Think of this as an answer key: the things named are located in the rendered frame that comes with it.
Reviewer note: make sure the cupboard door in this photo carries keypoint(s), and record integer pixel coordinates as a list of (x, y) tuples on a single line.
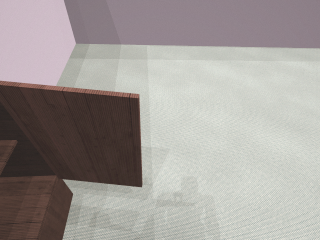
[(83, 134)]

